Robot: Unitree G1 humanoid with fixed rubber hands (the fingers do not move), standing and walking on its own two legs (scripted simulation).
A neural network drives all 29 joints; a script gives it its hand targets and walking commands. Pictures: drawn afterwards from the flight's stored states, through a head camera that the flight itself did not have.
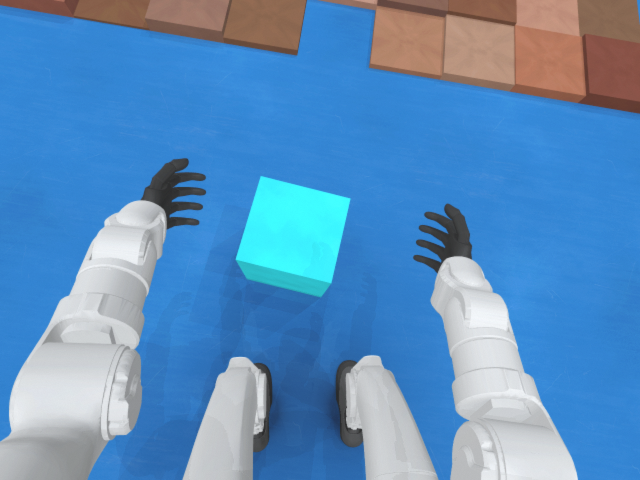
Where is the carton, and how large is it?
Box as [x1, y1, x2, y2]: [236, 176, 349, 296]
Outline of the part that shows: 261,176 236,256 236,260 248,279 321,296 331,282 349,198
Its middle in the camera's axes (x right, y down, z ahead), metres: -0.06 +0.00 +0.96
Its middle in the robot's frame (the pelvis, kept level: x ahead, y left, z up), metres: +0.52 +0.01 -0.54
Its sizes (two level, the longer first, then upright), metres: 0.210 0.200 0.250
